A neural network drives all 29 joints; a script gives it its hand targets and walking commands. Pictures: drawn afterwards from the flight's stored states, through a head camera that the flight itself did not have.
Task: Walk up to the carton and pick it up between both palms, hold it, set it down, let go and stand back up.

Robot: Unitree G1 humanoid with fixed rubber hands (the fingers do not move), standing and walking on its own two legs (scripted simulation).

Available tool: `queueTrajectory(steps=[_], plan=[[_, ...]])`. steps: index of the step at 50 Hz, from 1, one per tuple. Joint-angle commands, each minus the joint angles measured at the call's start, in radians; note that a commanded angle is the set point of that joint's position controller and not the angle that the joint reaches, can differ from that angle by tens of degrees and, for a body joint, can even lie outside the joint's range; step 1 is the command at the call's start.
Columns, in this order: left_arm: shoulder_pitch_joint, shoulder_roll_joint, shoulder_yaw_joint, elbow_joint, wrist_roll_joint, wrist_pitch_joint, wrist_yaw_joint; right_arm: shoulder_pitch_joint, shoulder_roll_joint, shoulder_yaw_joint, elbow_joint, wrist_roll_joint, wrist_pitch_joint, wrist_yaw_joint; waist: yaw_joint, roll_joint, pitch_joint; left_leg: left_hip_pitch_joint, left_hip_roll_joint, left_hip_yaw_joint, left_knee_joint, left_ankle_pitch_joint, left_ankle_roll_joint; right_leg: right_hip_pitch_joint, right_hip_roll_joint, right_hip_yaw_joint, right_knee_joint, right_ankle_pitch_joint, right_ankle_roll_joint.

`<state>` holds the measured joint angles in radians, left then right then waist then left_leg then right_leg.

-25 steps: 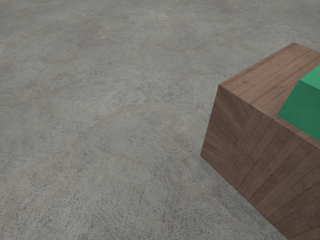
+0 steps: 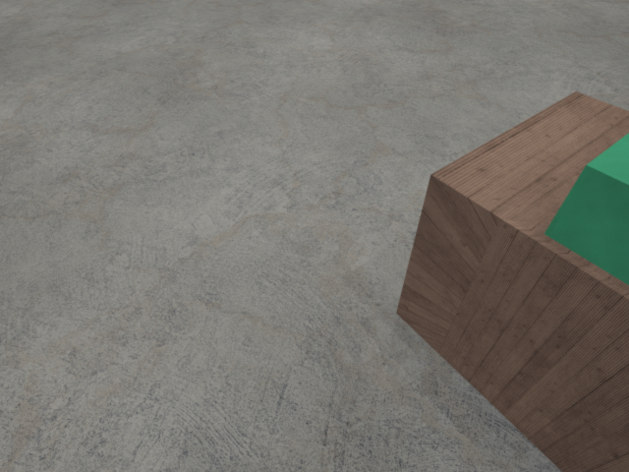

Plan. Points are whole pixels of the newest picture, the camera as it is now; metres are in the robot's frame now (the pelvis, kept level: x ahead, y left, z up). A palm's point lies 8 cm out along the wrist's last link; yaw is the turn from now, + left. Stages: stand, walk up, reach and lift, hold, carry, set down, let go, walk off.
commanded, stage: stand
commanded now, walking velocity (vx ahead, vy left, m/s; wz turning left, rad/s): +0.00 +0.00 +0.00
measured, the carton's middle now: out of the picture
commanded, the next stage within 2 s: walk up in 0.82 s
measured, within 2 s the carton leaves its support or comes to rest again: neither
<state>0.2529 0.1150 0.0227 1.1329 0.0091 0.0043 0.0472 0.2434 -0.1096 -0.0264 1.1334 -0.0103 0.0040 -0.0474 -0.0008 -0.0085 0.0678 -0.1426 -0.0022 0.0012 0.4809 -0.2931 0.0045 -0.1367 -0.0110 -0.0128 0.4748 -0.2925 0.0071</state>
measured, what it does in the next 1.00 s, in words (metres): stands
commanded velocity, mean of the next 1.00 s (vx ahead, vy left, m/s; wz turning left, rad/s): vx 0.00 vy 0.00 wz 0.00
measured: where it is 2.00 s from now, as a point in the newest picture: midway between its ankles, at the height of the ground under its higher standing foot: outside the picture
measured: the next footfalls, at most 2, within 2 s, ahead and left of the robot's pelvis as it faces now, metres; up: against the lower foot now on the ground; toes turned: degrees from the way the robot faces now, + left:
right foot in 1.32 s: +0.08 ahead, -0.24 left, +0.00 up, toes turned -24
left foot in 1.60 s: +0.24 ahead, -0.05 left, +0.00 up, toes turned -19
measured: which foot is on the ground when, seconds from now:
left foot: down 0.00-1.00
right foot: down 0.00-1.00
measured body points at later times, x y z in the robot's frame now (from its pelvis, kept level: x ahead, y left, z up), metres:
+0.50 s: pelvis -0.01 +0.00 +0.00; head +0.00 +0.00 +0.45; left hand -0.03 +0.20 -0.17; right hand -0.03 -0.20 -0.16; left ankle -0.02 +0.12 -0.74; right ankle -0.02 -0.12 -0.74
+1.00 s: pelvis -0.01 +0.00 +0.00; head +0.00 +0.00 +0.45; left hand -0.04 +0.19 -0.16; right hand -0.04 -0.20 -0.16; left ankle -0.02 +0.12 -0.74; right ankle -0.02 -0.12 -0.74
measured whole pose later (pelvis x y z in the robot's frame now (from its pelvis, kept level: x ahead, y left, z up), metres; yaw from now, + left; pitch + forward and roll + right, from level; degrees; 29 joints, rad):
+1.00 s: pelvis -0.01 +0.00 +0.00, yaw +0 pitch -2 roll +0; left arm 0.29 0.08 0.01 1.18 0.01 -0.01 0.05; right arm 0.29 -0.09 -0.01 1.18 -0.01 -0.01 -0.05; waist 0.00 0.00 0.05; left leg -0.15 0.00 0.01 0.45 -0.26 0.00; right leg -0.15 -0.01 -0.01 0.45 -0.26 0.00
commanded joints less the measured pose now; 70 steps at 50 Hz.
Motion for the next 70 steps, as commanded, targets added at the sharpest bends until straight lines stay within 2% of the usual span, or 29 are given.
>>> queueTrajectory(steps=[1,3,4,5,6,8,9,10,13,17,20,26,34,50,51,52,53,54,55,58,61,63,64,65,66,67,68,69,70], plan=[[0.077,0.077,0.007,-0.002,0.007,-0.008,0.004,0.087,-0.069,-0.006,0.008,0.004,-0.009,0.003,-0.004,0.021,0.019,-0.029,0.071,-0.066,-0.099,0.216,0.022,-0.017,-0.064,0.057,-0.094,0.212,-0.018],[0.091,0.093,0.012,0.013,0.003,-0.01,0.006,0.072,-0.073,-0.005,0.016,-0.006,-0.013,-0.005,0.005,0.039,0.007,-0.016,0.077,-0.058,-0.105,0.247,0.027,-0.015,-0.067,0.056,-0.098,0.225,-0.016],[0.075,0.076,0.005,0.011,0.003,-0.012,0.005,0.091,-0.08,-0.008,0.022,0.0,-0.014,-0.002,-0.012,-0.009,-0.001,0.009,0.079,-0.067,-0.101,0.257,0.031,-0.035,-0.07,0.057,-0.09,0.244,-0.021],[0.097,0.075,0.006,0.018,0.001,-0.012,0.004,0.093,-0.078,-0.004,0.027,-0.001,-0.016,-0.007,0.007,0.005,0.026,-0.016,0.088,-0.066,-0.097,0.28,0.033,-0.016,-0.07,0.057,-0.091,0.258,-0.018],[0.071,0.069,0.004,0.024,0.002,-0.008,0.004,0.109,-0.105,-0.01,0.029,0.004,-0.015,-0.008,-0.015,0.005,0.024,-0.015,0.077,-0.06,-0.099,0.279,0.026,-0.023,-0.069,0.057,-0.092,0.245,-0.019],[0.11,0.078,0.006,0.032,0.007,-0.01,0.009,0.09,-0.084,-0.005,0.032,-0.002,-0.014,-0.003,-0.005,-0.028,0.03,0.006,0.088,-0.067,-0.098,0.261,0.032,-0.04,-0.071,0.063,-0.094,0.258,-0.022],[0.122,0.062,0.003,0.041,0.003,-0.011,0.006,0.099,-0.057,0.003,0.036,-0.008,-0.011,-0.003,0.003,0.022,0.03,0.002,0.085,-0.061,-0.089,0.285,0.03,-0.035,-0.072,0.062,-0.092,0.24,-0.018],[0.112,0.059,-0.001,0.04,0.001,-0.009,0.006,0.093,-0.059,-0.001,0.033,0.002,-0.008,0.0,-0.007,-0.014,0.042,-0.016,0.077,-0.062,-0.103,0.249,0.027,-0.026,-0.063,0.057,-0.097,0.228,-0.019],[0.104,0.045,-0.01,0.035,0.003,0.003,0.01,0.104,-0.077,0.004,0.044,-0.002,-0.006,-0.003,0.003,0.011,0.076,-0.112,0.08,-0.073,-0.135,0.151,0.024,-0.006,-0.065,0.053,-0.101,0.172,-0.024],[0.134,0.083,0.0,0.045,0.004,-0.005,0.008,0.117,-0.062,0.004,0.043,0.001,-0.017,0.002,-0.002,0.026,0.024,-0.038,0.078,-0.073,-0.114,0.218,0.026,-0.01,-0.075,0.061,-0.095,0.228,-0.022],[0.103,0.06,-0.005,0.044,0.008,-0.011,0.006,0.119,-0.065,0.006,0.048,0.003,-0.015,-0.003,-0.011,-0.018,0.054,-0.047,0.082,-0.079,-0.113,0.211,0.024,-0.029,-0.072,0.057,-0.102,0.219,-0.027],[0.114,0.05,-0.008,0.039,0.006,-0.006,0.003,0.117,-0.057,0.01,0.049,-0.005,-0.006,-0.002,0.004,0.053,0.049,-0.064,0.067,-0.065,-0.132,0.134,0.021,-0.036,-0.07,0.069,-0.117,0.145,-0.033],[0.126,0.046,-0.009,0.047,0.005,-0.011,0.002,0.129,-0.054,0.009,0.043,-0.002,-0.009,-0.002,0.0,0.001,0.058,-0.054,0.075,-0.068,-0.125,0.153,0.026,-0.06,-0.067,0.069,-0.124,0.155,-0.032],[0.136,0.042,-0.006,0.044,0.004,-0.015,0.002,0.14,-0.048,0.011,0.037,-0.002,-0.015,-0.002,0.002,0.012,0.05,-0.057,0.077,-0.064,-0.127,0.164,0.025,-0.059,-0.068,0.073,-0.122,0.164,-0.035],[0.107,0.202,0.073,-0.073,0.005,-0.019,-0.009,0.095,-0.219,-0.083,-0.092,-0.048,-0.037,-0.019,-0.009,0.042,0.037,0.195,0.119,-0.107,-0.051,-0.14,0.09,-0.372,-0.027,0.136,0.077,-0.134,-0.072],[0.044,0.19,0.073,-0.107,0.007,-0.017,-0.018,0.181,-0.269,-0.106,-0.061,-0.064,-0.047,-0.029,-0.064,0.158,0.031,0.328,0.275,-0.261,-0.168,-0.26,0.164,-0.586,0.004,0.033,0.214,-0.245,-0.04],[-0.018,0.158,0.07,-0.149,0.047,-0.006,-0.021,0.23,-0.284,-0.114,-0.045,-0.075,-0.049,-0.041,-0.099,0.192,0.041,0.251,0.483,-0.386,-0.267,-0.251,0.274,-0.615,-0.056,-0.004,0.49,-0.254,0.0],[-0.028,0.157,0.079,-0.175,0.073,0.008,-0.027,0.191,-0.259,-0.104,-0.059,-0.075,-0.051,-0.048,-0.082,0.122,0.072,0.143,0.558,-0.409,-0.281,-0.229,0.328,-0.618,-0.125,0.027,0.594,-0.251,0.013],[-0.015,0.155,0.087,-0.189,0.082,0.012,-0.037,0.15,-0.243,-0.105,-0.078,-0.074,-0.06,-0.048,-0.066,0.088,0.106,0.068,0.556,-0.399,-0.28,-0.212,0.342,-0.603,-0.159,0.058,0.629,-0.225,0.014],[0.068,0.119,0.091,-0.206,0.066,0.014,-0.063,0.028,-0.219,-0.097,-0.126,-0.082,-0.081,-0.039,-0.009,0.115,0.137,0.013,0.472,-0.202,-0.241,-0.169,0.273,-0.535,-0.221,0.12,0.566,-0.171,0.014],[0.112,0.108,0.094,-0.232,0.05,0.013,-0.081,-0.044,-0.263,-0.105,-0.173,-0.08,-0.075,-0.018,0.017,0.166,0.118,-0.078,0.414,-0.032,-0.194,-0.169,0.24,-0.349,-0.202,0.049,0.397,-0.15,0.002],[0.22,0.123,0.103,-0.216,0.031,0.003,-0.09,-0.126,-0.298,-0.114,-0.219,-0.086,-0.063,0.0,0.069,0.169,0.068,-0.239,0.347,0.096,-0.079,-0.25,0.205,-0.076,-0.137,-0.079,0.316,-0.086,-0.019],[0.283,0.148,0.114,-0.201,0.024,-0.007,-0.092,-0.154,-0.309,-0.113,-0.232,-0.086,-0.057,0.006,0.102,0.104,0.047,-0.326,0.324,0.149,0.013,-0.328,0.187,0.063,-0.096,-0.149,0.27,0.006,-0.033],[0.383,0.216,0.13,-0.175,0.021,-0.019,-0.084,-0.152,-0.264,-0.088,-0.254,-0.072,-0.047,0.017,0.144,-0.08,0.019,-0.389,0.248,0.225,0.272,-0.266,0.133,0.191,-0.036,-0.162,0.202,0.023,-0.039],[0.456,0.288,0.144,-0.143,0.02,-0.026,-0.071,-0.137,-0.175,-0.058,-0.279,-0.057,-0.039,0.036,0.181,-0.35,0.026,-0.404,0.089,0.288,0.657,-0.229,0.086,0.134,-0.026,-0.014,0.049,-0.153,-0.089],[0.384,0.371,0.141,-0.192,0.022,-0.032,-0.062,-0.122,-0.141,-0.042,-0.361,-0.034,-0.036,0.057,0.142,-0.524,0.064,-0.584,0.002,0.161,0.826,-0.397,0.035,0.062,-0.205,0.531,-0.2,-0.387,-0.181],[0.282,0.436,0.15,-0.233,0.0,-0.022,-0.049,-0.121,-0.204,-0.057,-0.396,-0.033,-0.026,0.06,0.103,-0.419,0.083,-0.586,0.018,0.019,0.867,-0.409,0.03,-0.071,-0.32,0.839,-0.415,-0.64,-0.296],[0.201,0.436,0.14,-0.27,0.003,-0.02,-0.04,-0.131,-0.247,-0.058,-0.387,-0.021,-0.025,0.064,0.078,-0.308,0.141,-0.615,0.074,-0.032,0.89,-0.354,0.031,-0.085,-0.351,0.848,-0.42,-0.694,-0.314],[0.172,0.44,0.135,-0.283,0.013,-0.019,-0.032,-0.103,-0.252,-0.053,-0.376,-0.009,-0.035,0.069,0.068,-0.232,0.149,-0.618,0.113,-0.035,0.863,-0.304,0.03,-0.076,-0.358,0.726,-0.329,-0.581,-0.326]])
